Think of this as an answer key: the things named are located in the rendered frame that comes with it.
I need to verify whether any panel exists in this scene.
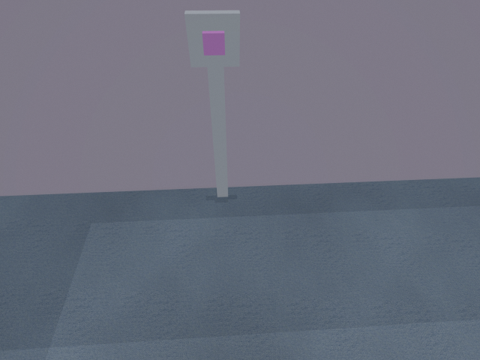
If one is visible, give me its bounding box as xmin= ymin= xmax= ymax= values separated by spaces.
xmin=184 ymin=10 xmax=240 ymax=197

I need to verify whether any button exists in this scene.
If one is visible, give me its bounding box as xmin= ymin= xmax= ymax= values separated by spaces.
xmin=202 ymin=31 xmax=225 ymax=56

